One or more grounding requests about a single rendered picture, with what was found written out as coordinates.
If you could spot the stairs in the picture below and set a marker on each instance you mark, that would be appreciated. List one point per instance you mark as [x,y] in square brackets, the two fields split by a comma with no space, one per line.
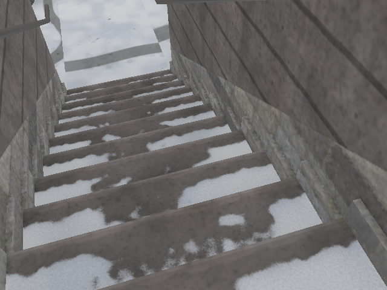
[142,177]

